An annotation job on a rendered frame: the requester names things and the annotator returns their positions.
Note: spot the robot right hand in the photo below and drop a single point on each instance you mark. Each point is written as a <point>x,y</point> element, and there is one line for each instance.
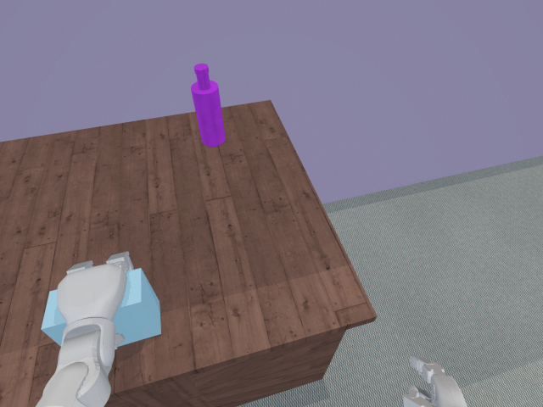
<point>444,389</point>

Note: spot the sponge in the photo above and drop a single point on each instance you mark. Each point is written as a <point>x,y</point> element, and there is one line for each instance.
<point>137,318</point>

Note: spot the robot left forearm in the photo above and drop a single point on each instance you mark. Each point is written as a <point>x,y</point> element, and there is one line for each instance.
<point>85,360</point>

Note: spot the table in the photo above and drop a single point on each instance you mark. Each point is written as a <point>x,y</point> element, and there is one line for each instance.
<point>256,290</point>

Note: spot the robot left hand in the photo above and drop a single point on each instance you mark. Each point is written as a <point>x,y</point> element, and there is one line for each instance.
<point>94,291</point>

